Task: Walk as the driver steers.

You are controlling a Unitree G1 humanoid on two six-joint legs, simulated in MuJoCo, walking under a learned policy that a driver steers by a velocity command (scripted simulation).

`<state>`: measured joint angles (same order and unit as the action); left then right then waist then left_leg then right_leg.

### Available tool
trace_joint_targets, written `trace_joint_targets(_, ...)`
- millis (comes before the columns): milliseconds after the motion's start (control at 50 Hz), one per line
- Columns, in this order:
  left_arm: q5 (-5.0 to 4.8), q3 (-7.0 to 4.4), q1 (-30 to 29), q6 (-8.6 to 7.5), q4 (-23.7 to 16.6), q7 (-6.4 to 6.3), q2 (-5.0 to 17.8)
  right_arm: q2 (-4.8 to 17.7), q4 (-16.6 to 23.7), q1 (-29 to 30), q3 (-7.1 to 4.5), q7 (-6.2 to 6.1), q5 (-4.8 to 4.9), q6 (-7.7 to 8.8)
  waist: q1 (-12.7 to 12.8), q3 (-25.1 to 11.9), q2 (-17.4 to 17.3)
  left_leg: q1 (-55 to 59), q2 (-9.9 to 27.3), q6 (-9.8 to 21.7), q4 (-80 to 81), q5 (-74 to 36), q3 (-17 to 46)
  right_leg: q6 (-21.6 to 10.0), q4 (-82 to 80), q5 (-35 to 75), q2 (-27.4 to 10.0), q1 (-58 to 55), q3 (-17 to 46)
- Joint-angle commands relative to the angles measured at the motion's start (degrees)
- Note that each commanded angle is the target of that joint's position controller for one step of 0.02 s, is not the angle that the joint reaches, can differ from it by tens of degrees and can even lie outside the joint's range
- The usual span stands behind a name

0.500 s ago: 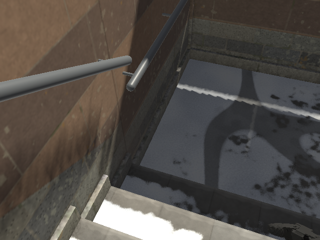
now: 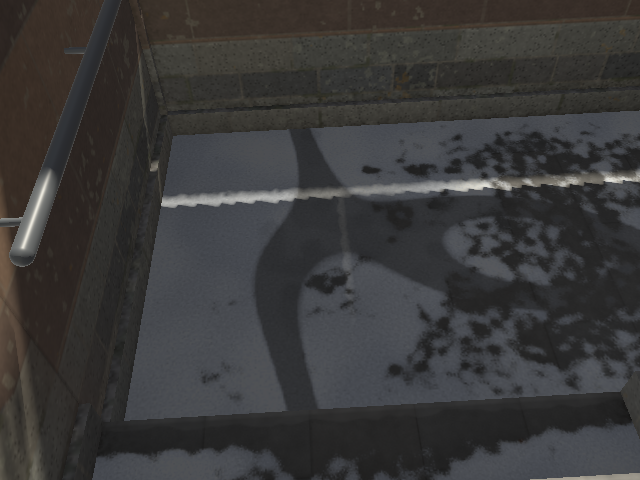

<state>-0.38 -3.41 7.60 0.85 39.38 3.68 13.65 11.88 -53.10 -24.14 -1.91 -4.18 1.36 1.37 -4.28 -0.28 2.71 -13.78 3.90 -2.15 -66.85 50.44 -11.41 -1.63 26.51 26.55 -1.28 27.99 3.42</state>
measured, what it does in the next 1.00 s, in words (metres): goes down, turning right: right foot 0.17 m lower, then left foot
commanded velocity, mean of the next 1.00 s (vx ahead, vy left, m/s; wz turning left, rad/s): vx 0.12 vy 0.00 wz -0.39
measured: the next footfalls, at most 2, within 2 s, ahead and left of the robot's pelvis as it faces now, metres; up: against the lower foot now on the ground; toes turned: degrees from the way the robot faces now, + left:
right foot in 0.02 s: +0.14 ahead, -0.09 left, -0.17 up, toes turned -1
left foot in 0.56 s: +0.20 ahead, +0.15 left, -0.17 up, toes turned -28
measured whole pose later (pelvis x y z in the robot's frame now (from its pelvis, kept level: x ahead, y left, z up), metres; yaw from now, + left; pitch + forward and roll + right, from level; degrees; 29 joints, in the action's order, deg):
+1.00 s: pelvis +0.15 +0.03 -0.06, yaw -24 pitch -1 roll +0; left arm -1.5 0.5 10.1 4.2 45.0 -0.8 9.4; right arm 10.1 -43.7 -20.1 -0.6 -0.1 -0.2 -0.1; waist -1.5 -0.1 -0.6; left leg -7.7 -1.0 -0.5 -26.6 18.3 4.4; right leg 1.4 28.0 -16.5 2.2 10.9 10.5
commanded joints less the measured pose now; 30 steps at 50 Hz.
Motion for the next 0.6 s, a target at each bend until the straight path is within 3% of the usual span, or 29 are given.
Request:
trace_joint_targets(20,1.03,-3.09,24.18,0.02,6.4,-0.96,7.59,7.5,1.66,3.15,-1.48,0.78,0.03,0.36,14.36,-4.22,1.74,-10.75,1.31,1.71,-30.04,-40.3,1.82,-5.4,-11.27,12.18,0.6,-30.64,-4.71)
trace_joint_targets(40,2.15,-2.66,22.64,-0.72,6.37,-1.24,13.11,2.0,4.53,-3.81,-0.72,1.37,-1.7,1.15,8.08,-6.34,18.8,-40.46,-5.41,-2.86,-55.8,4.75,5.47,-12.3,11.16,49.6,-9.23,-52.99,8.6)
trace_joint_targets(60,0.95,-2.51,21.25,-0.21,3.76,-1.67,14.2,5.01,8.27,-4.92,0.08,2.19,-0.99,2.51,8.77,-19.78,20.26,-46.45,-4.6,-4.89,-60.92,3.96,15.07,-20.91,14.37,50.91,-16.43,-60.07,19.95)
trace_joint_targets(80,0.27,-1.86,18.09,1.09,1.87,-2.6,12.57,7.2,11.32,2.4,-0.09,1.89,-0.66,1.94,10.62,-22.56,10.55,-49.23,-4.02,-5.5,-60.81,0.9,16.39,-22.96,9.13,37.79,-19.04,-57.52,22.91)
trace_joint_targets(100,0.65,-1.2,14.08,1.64,0.44,-3.17,12.25,7.58,13.11,7.75,0.07,0.6,-0.47,0.62,9.52,-18.48,-2.9,-48.79,-2.28,-3.6,-55.48,-8.39,17.03,-21.75,4.76,20.83,-19.31,-46.76,22.65)
trace_joint_targets(120,0.42,-1.22,9.29,1.92,0.85,-3.39,13.5,4.16,15.92,8.41,0.93,-0.41,0.47,-0.72,4.54,-17.83,-2.77,-47.08,-0.8,-3.24,-50.22,-14.57,18.77,-23.56,-0.76,-5.01,-22.14,-35.72,31.14)
trace_joint_targets(140,0.65,-0.56,7.07,1.85,-0.28,-3.64,11.56,5.1,16.15,11.22,0.38,-1.41,-0.4,-2.24,3.72,-12.15,-5.25,-45.89,-0.65,-2.74,-48.16,-17.69,18.71,-22.1,-3.89,-19.99,-21.24,-25.7,34.16)
trace_joint_targets(160,1.13,0.54,8.34,1.22,-0.4,-3.82,9.18,8.01,15.71,10.92,-0.93,-1.75,-0.09,-3.1,3.56,-9.52,-5.8,-45.57,-1.59,-1.54,-40.62,-28.38,19.63,-18.36,-3.91,-35.4,-16.28,-19.99,31.25)
trace_joint_targets(180,0.75,1.15,7.35,0.59,-0.91,-4.03,7.77,6.95,15.95,11.2,-1.16,-1.8,-0.61,-3.47,2.97,-5.88,-2.54,-44.77,-2.17,-1.41,-39.31,-32.19,18.41,-16.13,-3.61,-41.23,-11.68,-14.22,29.04)
trace_joint_targets(200,-0.47,2.07,5.97,0.6,-0.98,-5.3,6.19,5.12,17.6,13.5,-0.9,-1.7,-1.6,-3.6,2.29,-1.46,-1.76,-44.06,-2.71,-2.79,-29.75,-40.39,17.79,-14.47,-2.49,-39.9,-6.98,-8.38,24.01)
trace_joint_targets(220,-0.36,2.58,6.23,0.15,-1.16,-6.42,5.42,3.69,19.24,15.45,-0.62,-1.28,-2.97,-3.25,2.3,-2.12,-1.35,-40.45,-3.05,-3.72,-25.27,-44.97,17.51,-13.66,-0.76,-33.83,-4.5,-5.57,22.72)
trace_joint_targets(240,-0.9,2.56,6.77,0.22,-0.71,-7.07,4.58,1.54,20.49,15.51,-0.26,-0.6,-3.46,-2.91,1.25,-3.5,-0.89,-37.98,-2.7,-4.69,-15.51,-47.37,17.27,-13.17,1.23,-32.43,-2.19,-6.58,21.72)
trace_joint_targets(260,-1.02,2.32,6.9,0.45,-0.76,-7.62,4.39,0.93,21.68,16.46,-0.14,-0.05,-3.68,-2.07,1.4,-5.45,-0.85,-32.69,-2.42,-5.2,-8.1,-49.3,16.93,-13.05,1.66,-29.56,-1.35,-5.81,21.21)
trace_joint_targets(280,-0.46,1.99,6.85,0.92,-0.61,-7.99,4.94,0.03,22.63,17.21,-0.03,0.35,-3.91,-1.75,1.13,-6.47,0.82,-29.32,-2.9,-5.21,-5.17,-48.71,16.49,-12.73,2.46,-25.48,-1.23,-6.2,22.4)
trace_joint_targets(300,1.44,1.7,4.95,0.9,-1.7,-8.26,7.01,2.32,20.44,13.27,-0.91,0.95,-3.26,-0.95,0.06,-9.73,1.41,-24.41,-3.34,-5.53,-11.96,-55.47,16.53,-13.46,5.25,-16.06,-2.58,-6.01,23.39)
trace_joint_targets(320,0.99,1.35,3.18,1.3,-2.96,-8.47,8.01,3.76,21.11,11.79,-1.37,1.65,-2.28,-0.98,-1.62,-9.31,1.69,-23.6,-3.25,-5.41,-12.18,-53.3,17.32,-14.17,6.39,-13.51,-2.48,-4.93,24.15)
trace_joint_targets(340,0.65,1.16,1.79,1.67,-4.36,-8.51,7.99,4.62,22.19,13.15,-1.58,2.12,-2.4,-1.18,-1.16,-7.46,2.29,-24.19,-3.51,-5.02,-11.87,-51.46,17.32,-14.15,7.15,-12.39,-2.62,-5.08,25.33)
trace_joint_targets(380,0.24,1.23,3.08,2.37,-5.61,-8.35,6.73,3.86,24.12,17.53,-1.1,2.44,-2.66,-1.63,1.25,-4.9,2.38,-27.37,-4.0,-4.4,-10.96,-44.69,18.46,-14.93,7.97,-14.17,-2.96,-8.44,29.9)
trace_joint_targets(420,-0.2,0.78,3.0,2.36,-7.11,-7.95,6.76,4.9,24.77,19.49,-1.17,2.97,-2.5,-1.83,2.96,-4.41,3.31,-30.59,-3.62,-3.55,-8.72,-39.72,20.71,-16.35,10.95,-7.87,-4.22,-14.1,33.43)
trace_joint_targets(460,-0.48,0.76,3.7,2.27,-7.64,-7.93,6.04,5.66,25.04,21.45,-1.27,3.26,-1.69,-1.26,4.42,-5.1,4.28,-29.94,-4.4,-3.63,-7.61,-34.35,21.12,-17.05,12.8,-0.54,-5.05,-18.47,36.36)
trace_joint_targets(480,-1.78,0.8,4.27,2.88,-7.47,-7.78,5.45,3.85,26.14,23.48,-0.34,3.37,-1.14,-1.6,5.07,-3.43,6.05,-30.74,-4.92,-3.47,4.31,-27.48,19.69,-15.38,10.83,-1.01,-3.5,-21.47,33.83)
trace_joint_targets(500,-1.85,0.79,4.44,3.3,-7.21,-7.92,4.93,3.48,25.35,22.85,-0.22,3.83,-0.69,-1.66,5.14,-4.49,8.0,-23.9,-5.21,-3.36,8.7,-26.84,18.74,-14.26,10.09,-1.46,-2.06,-20.0,32.6)
trace_joint_targets(540,-1.96,1.02,-1.17,3.59,-8.45,-7.27,4.63,4.82,22.36,16.61,-0.73,4.95,-1.0,-1.63,2.9,-6.68,9.43,-9.26,-5.81,-1.86,17.91,-29.7,15.22,-12.38,9.24,1.54,0.43,-15.47,28.93)
trace_joint_targets(560,-2.48,1.04,-5.31,3.15,-9.89,-6.62,4.42,5.26,20.44,11.44,-1.31,5.39,-0.92,-1.44,-0.16,-6.21,7.69,0.07,-6.44,-0.36,26.38,-37.8,13.85,-10.99,9.25,-0.15,2.36,-10.81,27.65)
trace_joint_targets(580,-2.41,1.05,-3.62,2.81,-9.95,-6.66,2.92,7.54,18.49,8.28,-2.11,5.39,-1.4,-1.12,1.13,-5.78,0.09,6.0,-5.12,2.21,32.17,-58.28,17.62,-7.86,13.19,-7.94,7.27,-8.5,23.49)
trace_joint_targets(600,-2.47,1.23,-0.15,2.52,-10.05,-6.75,1.24,10.31,17.78,7.66,-2.86,5.24,-2.41,-1.11,3.65,-7.05,-14.0,12.03,2.01,7.96,34.93,-79.67,29.7,-2.89,22.66,-32.86,13.76,-1.98,21.41)
Over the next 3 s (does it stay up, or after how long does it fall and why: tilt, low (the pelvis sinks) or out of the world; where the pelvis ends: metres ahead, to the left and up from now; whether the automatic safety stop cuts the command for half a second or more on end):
stays up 0.68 -0.15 -0.40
